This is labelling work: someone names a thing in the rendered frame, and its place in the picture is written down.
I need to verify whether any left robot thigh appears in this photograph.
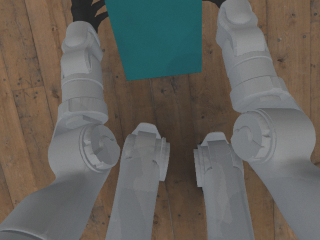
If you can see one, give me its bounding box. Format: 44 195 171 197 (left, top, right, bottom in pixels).
105 131 170 240

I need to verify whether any robot right upper arm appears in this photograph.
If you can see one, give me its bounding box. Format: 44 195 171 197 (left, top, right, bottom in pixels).
230 108 320 240

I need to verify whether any robot right shin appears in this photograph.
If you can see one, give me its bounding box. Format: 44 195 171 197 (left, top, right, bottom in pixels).
201 132 244 177

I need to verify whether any robot left upper arm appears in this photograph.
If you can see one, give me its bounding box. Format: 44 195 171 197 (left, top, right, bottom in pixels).
0 123 120 240

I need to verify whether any carton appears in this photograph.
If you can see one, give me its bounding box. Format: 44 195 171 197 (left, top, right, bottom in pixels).
104 0 202 81

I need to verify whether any robot right forearm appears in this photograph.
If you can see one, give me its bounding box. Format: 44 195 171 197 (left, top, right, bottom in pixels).
215 0 305 114

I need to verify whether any robot left forearm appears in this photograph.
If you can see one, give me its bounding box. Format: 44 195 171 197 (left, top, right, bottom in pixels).
51 21 109 141

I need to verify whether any left robot hand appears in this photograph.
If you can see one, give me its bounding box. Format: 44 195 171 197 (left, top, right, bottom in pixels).
70 0 109 34

